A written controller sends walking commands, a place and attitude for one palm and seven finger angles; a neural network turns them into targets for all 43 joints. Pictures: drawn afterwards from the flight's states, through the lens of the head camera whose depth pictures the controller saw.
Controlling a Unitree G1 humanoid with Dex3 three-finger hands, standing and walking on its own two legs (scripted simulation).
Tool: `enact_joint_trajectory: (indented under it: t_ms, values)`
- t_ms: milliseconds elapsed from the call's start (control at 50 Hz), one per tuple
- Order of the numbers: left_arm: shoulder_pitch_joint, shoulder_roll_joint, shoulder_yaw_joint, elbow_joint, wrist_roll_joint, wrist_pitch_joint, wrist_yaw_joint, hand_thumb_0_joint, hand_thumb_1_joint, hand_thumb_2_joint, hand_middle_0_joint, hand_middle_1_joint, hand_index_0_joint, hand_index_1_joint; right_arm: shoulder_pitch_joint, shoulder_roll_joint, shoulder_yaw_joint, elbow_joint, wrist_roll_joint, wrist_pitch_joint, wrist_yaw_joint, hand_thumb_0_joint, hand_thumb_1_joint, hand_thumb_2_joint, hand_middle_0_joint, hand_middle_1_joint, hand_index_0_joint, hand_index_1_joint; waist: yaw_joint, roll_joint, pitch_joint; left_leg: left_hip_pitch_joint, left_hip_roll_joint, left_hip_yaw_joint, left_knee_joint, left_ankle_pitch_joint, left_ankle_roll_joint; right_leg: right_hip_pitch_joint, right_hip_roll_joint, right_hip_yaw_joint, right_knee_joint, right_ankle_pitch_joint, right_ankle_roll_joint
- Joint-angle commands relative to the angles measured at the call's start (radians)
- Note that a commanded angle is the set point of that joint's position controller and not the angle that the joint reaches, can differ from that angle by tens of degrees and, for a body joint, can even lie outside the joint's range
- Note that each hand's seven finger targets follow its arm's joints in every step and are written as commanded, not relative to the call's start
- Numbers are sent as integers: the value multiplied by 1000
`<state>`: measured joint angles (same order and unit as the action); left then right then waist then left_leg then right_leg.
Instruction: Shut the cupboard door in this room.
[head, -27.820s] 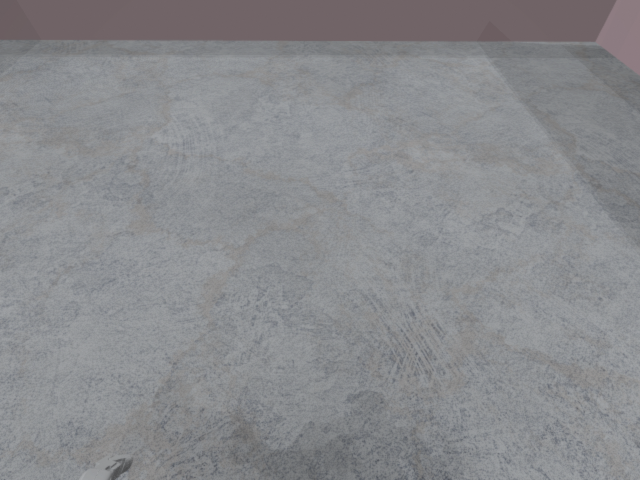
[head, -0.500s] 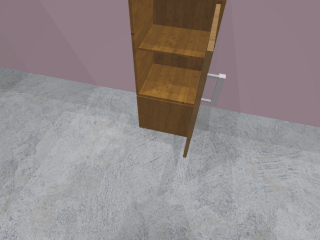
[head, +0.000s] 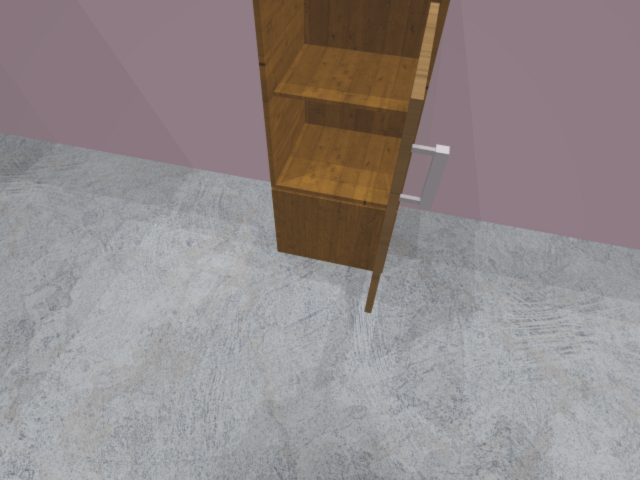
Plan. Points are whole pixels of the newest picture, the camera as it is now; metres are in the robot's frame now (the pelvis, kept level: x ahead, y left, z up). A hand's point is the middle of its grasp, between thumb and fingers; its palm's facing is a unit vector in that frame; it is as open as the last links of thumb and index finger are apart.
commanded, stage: look at it before walking up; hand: left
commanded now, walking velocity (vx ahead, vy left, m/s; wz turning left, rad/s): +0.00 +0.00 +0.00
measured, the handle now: (421, 177) +0.60 -0.14 +0.03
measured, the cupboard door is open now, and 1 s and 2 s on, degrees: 89 89 89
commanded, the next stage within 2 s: walk around to get in front in 1.02 s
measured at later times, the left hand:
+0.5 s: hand out of the picture +0.06 +0.24 -0.16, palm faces -0.01 -0.95 -0.31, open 7.3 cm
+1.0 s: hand out of the picture +0.08 +0.24 -0.16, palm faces -0.02 -0.94 -0.33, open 7.3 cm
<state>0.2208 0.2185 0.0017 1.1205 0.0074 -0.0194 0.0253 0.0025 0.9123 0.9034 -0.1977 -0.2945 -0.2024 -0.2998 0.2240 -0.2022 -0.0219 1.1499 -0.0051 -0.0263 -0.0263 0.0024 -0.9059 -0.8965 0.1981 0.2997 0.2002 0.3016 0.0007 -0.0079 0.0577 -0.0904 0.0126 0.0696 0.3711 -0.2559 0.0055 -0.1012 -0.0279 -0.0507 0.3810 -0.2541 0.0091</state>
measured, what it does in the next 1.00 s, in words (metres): stands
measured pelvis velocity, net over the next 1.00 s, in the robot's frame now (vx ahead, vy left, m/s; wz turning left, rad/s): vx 0.01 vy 0.00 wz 0.01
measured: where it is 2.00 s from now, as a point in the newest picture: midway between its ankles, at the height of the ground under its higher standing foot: outside the picture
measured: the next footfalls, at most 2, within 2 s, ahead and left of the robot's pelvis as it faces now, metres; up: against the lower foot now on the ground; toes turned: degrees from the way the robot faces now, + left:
none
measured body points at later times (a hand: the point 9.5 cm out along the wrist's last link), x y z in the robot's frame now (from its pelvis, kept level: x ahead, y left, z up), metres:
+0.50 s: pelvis +0.00 +0.00 +0.00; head +0.02 +0.00 +0.45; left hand +0.06 +0.29 -0.14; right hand +0.07 -0.29 -0.13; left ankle -0.03 +0.11 -0.74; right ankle -0.03 -0.12 -0.74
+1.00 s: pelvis +0.01 +0.00 +0.00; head +0.02 +0.00 +0.45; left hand +0.08 +0.29 -0.13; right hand +0.08 -0.30 -0.13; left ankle -0.03 +0.11 -0.74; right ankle -0.03 -0.12 -0.74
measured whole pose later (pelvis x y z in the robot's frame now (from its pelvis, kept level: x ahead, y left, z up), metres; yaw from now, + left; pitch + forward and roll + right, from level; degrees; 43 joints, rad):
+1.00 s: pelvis +0.01 +0.00 +0.00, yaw +0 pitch -1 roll +0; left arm 0.12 0.34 0.00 1.10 0.01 -0.02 0.00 0.00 0.91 0.90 -0.20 -0.29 -0.20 -0.30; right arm 0.11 -0.33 -0.01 1.12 -0.01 -0.02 -0.01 0.00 -0.90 -0.90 0.20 0.30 0.20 0.30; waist 0.00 -0.01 0.05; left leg -0.05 0.01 0.06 0.30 -0.22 0.00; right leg -0.06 -0.02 -0.06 0.31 -0.23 0.00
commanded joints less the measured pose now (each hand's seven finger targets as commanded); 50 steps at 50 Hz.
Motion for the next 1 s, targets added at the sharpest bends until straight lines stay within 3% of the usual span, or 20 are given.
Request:
enact_joint_trajectory:
  t_ms: [0, 280, 480, 980]
  values:
    - [14, 166, 31, -42, 2, -17, 4, 0, 900, 900, -200, -300, -200, -300, 3, -169, -23, -42, 1, -13, -10, 0, -900, -900, 200, 300, 200, 300, 0, -3, -22, 5, 119, -98, -56, 266, 17, -16, -110, 84, -56, 283, -35]
    - [-67, 252, 36, -61, 3, -17, -9, 0, 900, 900, -200, -300, -200, -300, -95, -258, -23, -71, -2, -11, 1, 0, -900, -900, 200, 300, 200, 300, 1, 6, -43, 16, 126, -112, -86, 222, 13, -10, -116, 99, -90, 238, -33]
    - [-106, 298, 37, -70, 2, -20, -11, 0, 900, 900, -200, -300, -200, -300, -138, -306, -23, -83, -2, -13, 5, 0, -900, -900, 200, 300, 200, 300, 0, 4, -86, 50, 134, -112, -82, 310, 10, 21, -126, 94, -86, 322, -33]
    - [-120, 325, 35, -78, 0, -20, -11, 0, 900, 900, -200, -300, -200, -300, -143, -333, -20, -89, -2, -12, 4, 0, -900, -900, 200, 300, 200, 300, 0, 7, -99, 74, 138, -107, -87, 363, 7, 51, -132, 90, -92, 380, -37]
